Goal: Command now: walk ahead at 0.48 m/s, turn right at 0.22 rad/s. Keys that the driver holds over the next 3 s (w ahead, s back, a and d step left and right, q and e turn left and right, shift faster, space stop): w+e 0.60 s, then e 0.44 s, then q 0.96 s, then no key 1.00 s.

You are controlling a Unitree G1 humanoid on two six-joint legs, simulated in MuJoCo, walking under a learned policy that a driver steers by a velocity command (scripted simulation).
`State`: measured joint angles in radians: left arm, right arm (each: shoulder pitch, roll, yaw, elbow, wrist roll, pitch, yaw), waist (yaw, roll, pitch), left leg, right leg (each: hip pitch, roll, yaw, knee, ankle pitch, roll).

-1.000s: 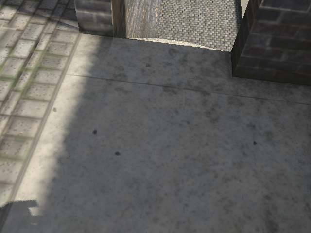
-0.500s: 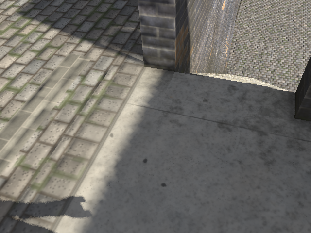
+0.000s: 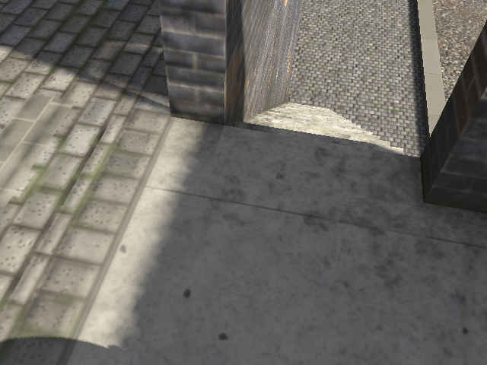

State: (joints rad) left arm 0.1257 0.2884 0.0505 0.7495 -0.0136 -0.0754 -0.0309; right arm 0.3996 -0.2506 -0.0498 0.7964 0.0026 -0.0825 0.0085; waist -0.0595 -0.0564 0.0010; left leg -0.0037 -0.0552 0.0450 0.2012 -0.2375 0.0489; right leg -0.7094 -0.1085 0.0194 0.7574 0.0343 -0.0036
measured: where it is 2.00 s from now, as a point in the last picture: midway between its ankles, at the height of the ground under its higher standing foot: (280, 350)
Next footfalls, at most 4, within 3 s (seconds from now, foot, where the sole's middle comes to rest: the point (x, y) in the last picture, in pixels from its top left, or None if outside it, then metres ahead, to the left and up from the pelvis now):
0.18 right None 0.30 -0.14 -0.78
0.68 left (232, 324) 0.60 0.00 -0.78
1.14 right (325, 359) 0.50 -0.25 -0.78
1.58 left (240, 328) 0.59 -0.02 -0.78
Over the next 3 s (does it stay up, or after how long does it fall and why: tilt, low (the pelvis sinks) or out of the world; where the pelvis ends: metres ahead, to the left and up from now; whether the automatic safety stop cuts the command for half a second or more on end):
stays up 0.52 -0.08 -0.01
